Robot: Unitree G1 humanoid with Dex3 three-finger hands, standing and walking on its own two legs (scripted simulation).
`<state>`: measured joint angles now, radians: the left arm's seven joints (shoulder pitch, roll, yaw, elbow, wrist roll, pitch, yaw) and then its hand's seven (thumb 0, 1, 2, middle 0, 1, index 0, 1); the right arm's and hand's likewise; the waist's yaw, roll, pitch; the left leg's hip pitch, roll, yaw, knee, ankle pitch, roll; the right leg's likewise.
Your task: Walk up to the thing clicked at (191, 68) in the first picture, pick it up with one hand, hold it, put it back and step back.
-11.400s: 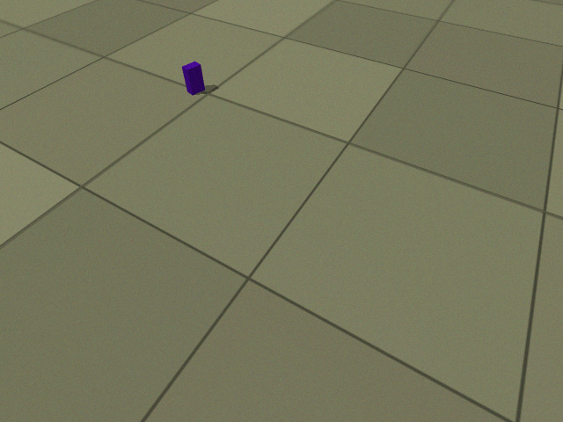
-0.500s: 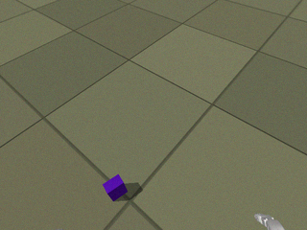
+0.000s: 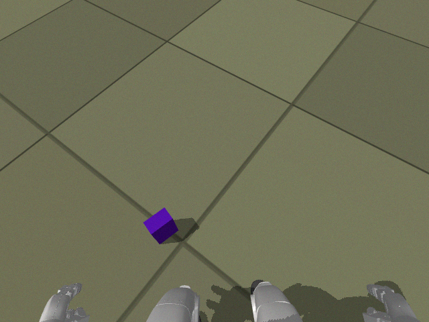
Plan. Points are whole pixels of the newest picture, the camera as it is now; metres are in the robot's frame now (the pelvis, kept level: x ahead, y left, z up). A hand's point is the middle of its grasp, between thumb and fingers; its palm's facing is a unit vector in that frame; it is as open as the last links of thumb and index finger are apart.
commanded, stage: walk up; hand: left
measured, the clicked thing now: (162, 226) +0.46 +0.25 -0.67
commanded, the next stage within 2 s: none
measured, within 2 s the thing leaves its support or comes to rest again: neither
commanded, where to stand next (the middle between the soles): +0.10 -0.03 m, yaw +1 degrees
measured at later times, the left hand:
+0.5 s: hand (93, 312) +0.13 +0.27 -0.16, palm faces -0.13 -0.95 -0.28, open 7.4 cm
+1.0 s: hand (116, 269) +0.21 +0.22 -0.13, palm faces -0.02 -0.91 -0.42, open 7.4 cm
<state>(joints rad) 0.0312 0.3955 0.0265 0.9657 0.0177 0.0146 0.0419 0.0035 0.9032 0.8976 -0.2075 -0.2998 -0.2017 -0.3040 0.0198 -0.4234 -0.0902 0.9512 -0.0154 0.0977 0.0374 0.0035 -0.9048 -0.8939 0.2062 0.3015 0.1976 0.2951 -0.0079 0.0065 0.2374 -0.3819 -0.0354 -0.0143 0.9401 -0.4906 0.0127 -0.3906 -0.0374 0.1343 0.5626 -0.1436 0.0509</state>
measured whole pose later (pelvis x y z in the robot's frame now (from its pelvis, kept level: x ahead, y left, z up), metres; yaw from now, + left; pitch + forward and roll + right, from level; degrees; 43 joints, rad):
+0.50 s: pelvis +0.04 +0.00 +0.01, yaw -5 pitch -4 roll +1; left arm 0.19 0.45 0.08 0.97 0.03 0.07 -0.08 0.01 0.91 0.90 -0.20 -0.30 -0.19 -0.30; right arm 0.43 -0.39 -0.09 0.96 -0.03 -0.07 -0.02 0.01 -0.90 -0.89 0.21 0.30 0.20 0.30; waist -0.02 -0.12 0.10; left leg 0.02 0.05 0.07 0.44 -0.40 -0.03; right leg -0.43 -0.03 0.09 0.76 -0.25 0.00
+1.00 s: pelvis +0.06 -0.03 +0.00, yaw +0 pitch -1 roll -1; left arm 0.06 0.35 0.04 0.78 0.01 0.01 0.04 0.00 0.90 0.90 -0.21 -0.30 -0.20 -0.30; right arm 0.20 -0.42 -0.07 0.78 -0.02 0.06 -0.02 0.00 -0.90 -0.89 0.21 0.30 0.20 0.30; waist 0.00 0.05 0.22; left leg -0.51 -0.03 -0.10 1.14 -0.48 -0.02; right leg -0.37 -0.04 -0.08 0.66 -0.26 -0.03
